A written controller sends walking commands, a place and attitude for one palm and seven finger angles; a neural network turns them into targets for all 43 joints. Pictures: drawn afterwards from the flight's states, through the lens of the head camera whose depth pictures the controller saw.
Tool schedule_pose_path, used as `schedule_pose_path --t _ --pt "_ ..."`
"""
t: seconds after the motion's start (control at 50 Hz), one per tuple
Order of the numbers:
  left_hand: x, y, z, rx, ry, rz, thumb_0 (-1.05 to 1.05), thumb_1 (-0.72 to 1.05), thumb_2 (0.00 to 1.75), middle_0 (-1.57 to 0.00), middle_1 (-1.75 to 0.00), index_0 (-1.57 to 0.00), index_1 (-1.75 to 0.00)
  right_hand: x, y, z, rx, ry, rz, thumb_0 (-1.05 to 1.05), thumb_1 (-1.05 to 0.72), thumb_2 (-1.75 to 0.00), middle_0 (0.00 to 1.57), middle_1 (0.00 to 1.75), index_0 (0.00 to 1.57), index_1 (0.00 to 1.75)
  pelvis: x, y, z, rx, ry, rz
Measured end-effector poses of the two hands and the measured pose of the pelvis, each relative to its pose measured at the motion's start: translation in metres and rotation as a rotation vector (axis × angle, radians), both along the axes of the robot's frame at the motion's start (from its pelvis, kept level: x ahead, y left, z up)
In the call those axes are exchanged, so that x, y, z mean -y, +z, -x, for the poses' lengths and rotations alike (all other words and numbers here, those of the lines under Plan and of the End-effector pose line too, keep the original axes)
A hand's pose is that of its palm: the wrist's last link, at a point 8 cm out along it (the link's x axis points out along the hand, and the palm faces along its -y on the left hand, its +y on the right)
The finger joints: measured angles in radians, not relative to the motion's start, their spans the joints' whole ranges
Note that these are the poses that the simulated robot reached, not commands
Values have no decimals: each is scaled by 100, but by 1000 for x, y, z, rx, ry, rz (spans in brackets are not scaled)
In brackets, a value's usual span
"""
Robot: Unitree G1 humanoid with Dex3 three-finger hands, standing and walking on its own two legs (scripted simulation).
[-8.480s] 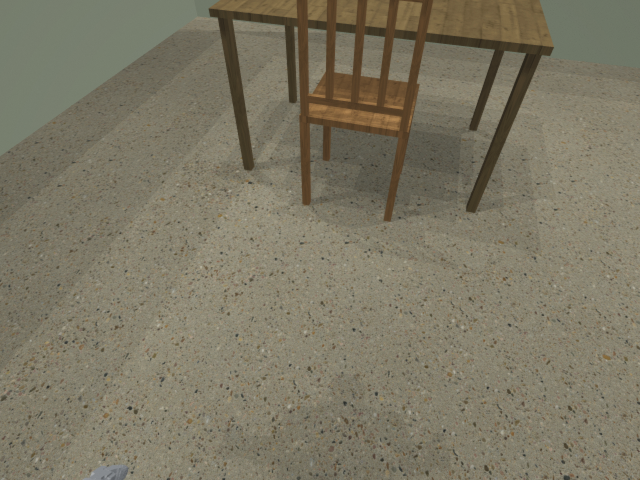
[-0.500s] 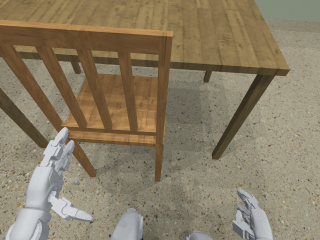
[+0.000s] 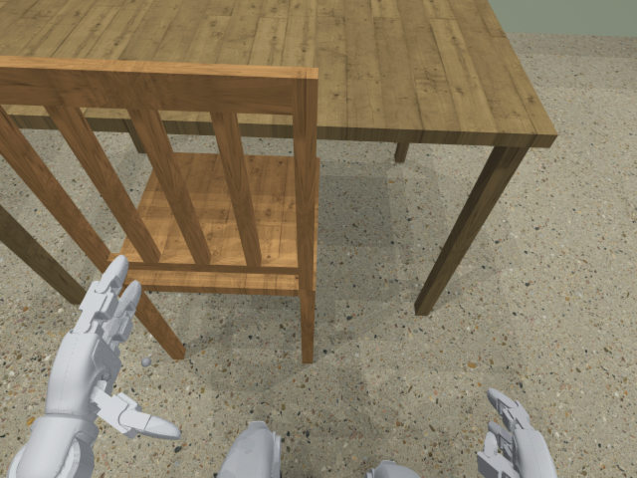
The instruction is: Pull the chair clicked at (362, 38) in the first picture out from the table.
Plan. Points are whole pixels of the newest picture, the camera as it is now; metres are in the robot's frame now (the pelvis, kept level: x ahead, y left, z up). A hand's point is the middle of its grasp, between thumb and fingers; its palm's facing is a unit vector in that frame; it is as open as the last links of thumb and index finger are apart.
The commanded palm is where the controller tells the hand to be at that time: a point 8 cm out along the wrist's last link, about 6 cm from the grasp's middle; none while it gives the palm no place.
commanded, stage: raise the hand toward the chair's back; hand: left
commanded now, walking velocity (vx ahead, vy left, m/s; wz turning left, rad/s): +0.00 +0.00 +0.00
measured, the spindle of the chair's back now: (179, 200) +0.49 +0.23 +0.03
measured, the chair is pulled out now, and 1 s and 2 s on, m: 0.00 0.00 0.00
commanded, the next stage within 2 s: aim the fingers beside a spindle in 0.08 s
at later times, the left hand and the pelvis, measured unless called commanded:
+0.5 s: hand (154, 349) +0.26 +0.20 +0.04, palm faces +0.01 -1.00 -0.07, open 16.9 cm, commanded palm +0.24 +0.26 +0.04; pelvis +0.00 -0.01 -0.01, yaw +0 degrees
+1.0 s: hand (164, 324) +0.30 +0.21 +0.02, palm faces +0.00 -1.00 -0.06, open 16.9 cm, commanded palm +0.28 +0.26 +0.02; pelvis +0.00 +0.00 -0.02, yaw -1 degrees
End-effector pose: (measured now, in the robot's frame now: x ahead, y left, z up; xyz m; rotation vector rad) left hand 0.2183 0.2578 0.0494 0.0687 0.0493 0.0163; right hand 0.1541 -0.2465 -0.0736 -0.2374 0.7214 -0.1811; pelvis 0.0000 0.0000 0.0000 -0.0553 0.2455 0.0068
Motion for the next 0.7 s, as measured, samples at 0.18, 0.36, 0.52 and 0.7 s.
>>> schedule_pose_path --t 0.18,0.36,0.52,0.7 --pt "3 2 0 -1 3 -5 -1 -50 30 -6 -8 -6 -8 -4 -1 -13 18 23 -21 1 -91 -90 21 30 20 30 3 0 -2 -2 2 -4" --pt "3 -5 -8 -1 2 -3 -1 -50 30 -6 -8 -6 -8 1 -5 -15 8 29 -8 1 -91 -90 21 30 20 30 6 -3 -3 -13 3 -5" --pt "1 -9 -18 8 -5 -3 -1 -50 30 -6 -8 -6 -8 8 -10 -6 -26 5 3 1 -91 -90 21 30 20 30 7 -6 -4 -24 -4 -6" --pt "0 -17 -27 13 -12 -1 -1 -50 30 -6 -8 -6 -8 10 -18 6 -58 -6 9 1 -91 -90 21 30 20 30 4 -10 -1 -38 -8 -5"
